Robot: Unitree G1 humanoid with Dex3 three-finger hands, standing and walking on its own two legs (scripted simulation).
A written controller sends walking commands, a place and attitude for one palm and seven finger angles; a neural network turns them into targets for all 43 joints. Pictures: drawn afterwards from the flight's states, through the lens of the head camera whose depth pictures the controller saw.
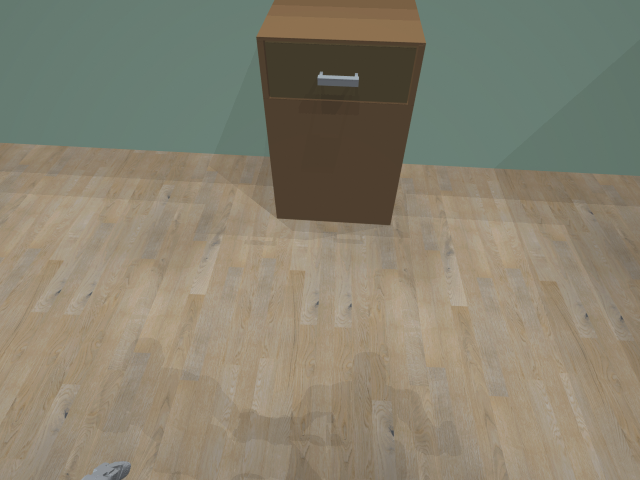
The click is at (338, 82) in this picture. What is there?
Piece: drawer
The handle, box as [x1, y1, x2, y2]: [317, 72, 358, 86]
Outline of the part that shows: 317,78 317,84 321,85 357,86 358,84 357,73 355,73 354,76 323,75 322,72 320,72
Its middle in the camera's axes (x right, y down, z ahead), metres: +0.05 -0.51 +1.23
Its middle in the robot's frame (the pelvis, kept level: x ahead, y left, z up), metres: +1.26 +0.01 -0.09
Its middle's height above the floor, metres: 0.68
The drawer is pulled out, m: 0.00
